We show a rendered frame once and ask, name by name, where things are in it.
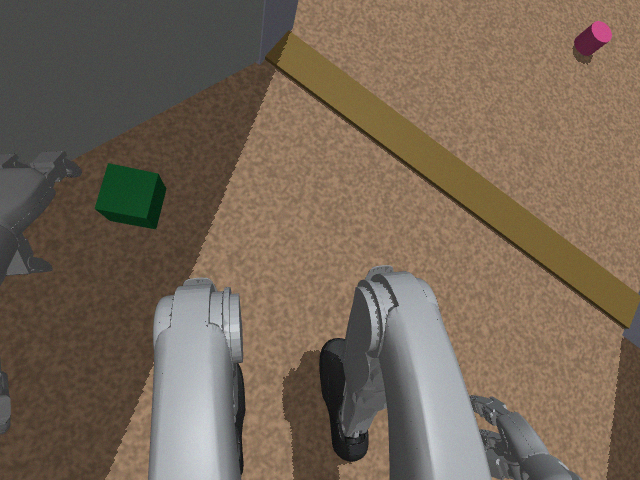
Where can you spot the left robot arm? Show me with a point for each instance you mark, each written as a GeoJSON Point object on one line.
{"type": "Point", "coordinates": [8, 248]}

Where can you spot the left robot hand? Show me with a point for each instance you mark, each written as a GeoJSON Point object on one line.
{"type": "Point", "coordinates": [25, 193]}

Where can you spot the right robot foot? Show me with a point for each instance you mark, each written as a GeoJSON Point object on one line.
{"type": "Point", "coordinates": [332, 379]}

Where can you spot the right robot hand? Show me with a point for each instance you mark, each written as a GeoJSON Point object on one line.
{"type": "Point", "coordinates": [515, 442]}

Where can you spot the right robot arm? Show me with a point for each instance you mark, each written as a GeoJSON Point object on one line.
{"type": "Point", "coordinates": [545, 467]}

